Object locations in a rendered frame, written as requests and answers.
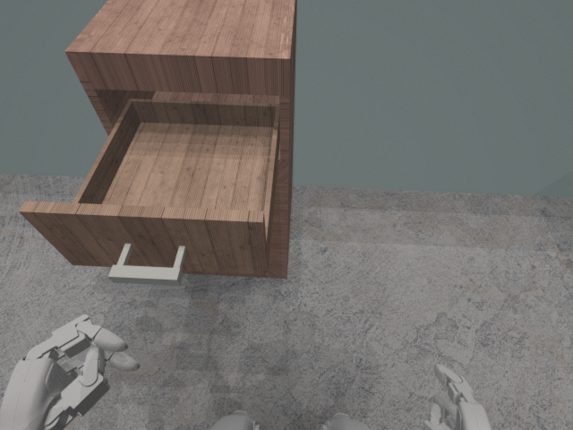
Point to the left robot hand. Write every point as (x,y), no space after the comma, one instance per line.
(38,381)

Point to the cabinet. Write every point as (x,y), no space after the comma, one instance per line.
(198,50)

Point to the drawer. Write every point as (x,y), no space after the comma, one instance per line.
(199,174)

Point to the right robot hand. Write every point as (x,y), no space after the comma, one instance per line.
(468,416)

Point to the right robot shin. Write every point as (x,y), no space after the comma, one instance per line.
(340,415)

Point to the handle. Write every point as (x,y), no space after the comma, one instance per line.
(123,273)

